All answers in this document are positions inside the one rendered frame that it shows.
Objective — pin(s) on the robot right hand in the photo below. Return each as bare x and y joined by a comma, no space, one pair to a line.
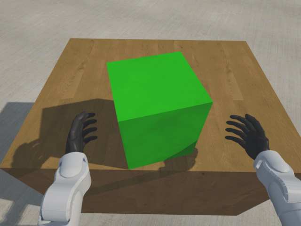
253,135

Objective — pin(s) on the carton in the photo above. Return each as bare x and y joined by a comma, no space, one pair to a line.
161,107

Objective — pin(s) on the pedestal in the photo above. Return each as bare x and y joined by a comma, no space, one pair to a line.
218,178

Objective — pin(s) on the robot right forearm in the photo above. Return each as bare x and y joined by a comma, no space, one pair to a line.
284,189

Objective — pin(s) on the robot left forearm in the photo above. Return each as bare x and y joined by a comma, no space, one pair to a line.
62,202

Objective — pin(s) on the robot left hand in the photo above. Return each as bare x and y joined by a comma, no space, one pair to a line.
75,140

